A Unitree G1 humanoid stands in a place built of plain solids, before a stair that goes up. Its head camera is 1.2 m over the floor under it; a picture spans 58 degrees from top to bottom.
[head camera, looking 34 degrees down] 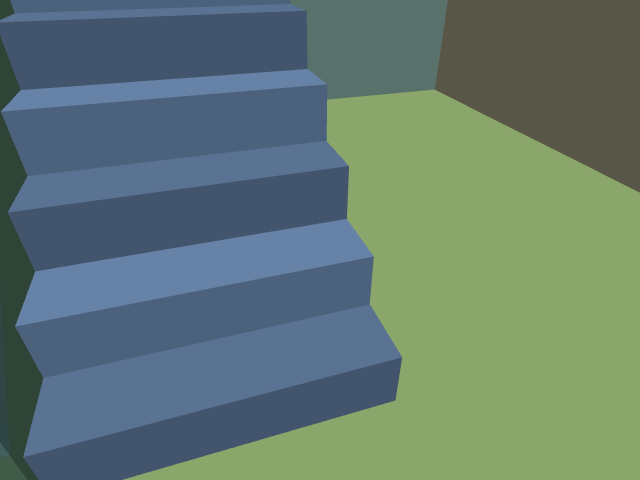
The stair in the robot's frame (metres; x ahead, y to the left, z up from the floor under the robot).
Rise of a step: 0.20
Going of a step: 0.24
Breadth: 0.99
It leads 18 degrees to the left of straight ahead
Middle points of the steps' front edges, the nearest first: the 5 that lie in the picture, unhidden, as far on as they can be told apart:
0.71 0.23 0.20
0.94 0.30 0.41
1.16 0.37 0.61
1.39 0.45 0.81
1.61 0.52 1.01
